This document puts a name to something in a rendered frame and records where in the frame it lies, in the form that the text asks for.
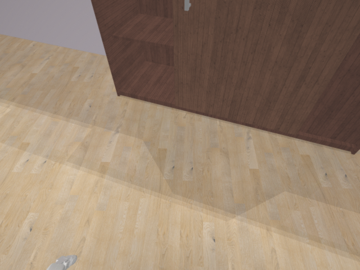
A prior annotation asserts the left robot hand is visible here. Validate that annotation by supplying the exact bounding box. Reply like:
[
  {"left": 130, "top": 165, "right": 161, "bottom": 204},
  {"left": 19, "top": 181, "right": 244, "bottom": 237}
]
[{"left": 46, "top": 255, "right": 77, "bottom": 270}]

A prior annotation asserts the wardrobe door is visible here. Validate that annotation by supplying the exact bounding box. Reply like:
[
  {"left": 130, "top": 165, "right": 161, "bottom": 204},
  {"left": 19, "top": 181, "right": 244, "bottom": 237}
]
[
  {"left": 299, "top": 34, "right": 360, "bottom": 144},
  {"left": 173, "top": 0, "right": 360, "bottom": 135}
]

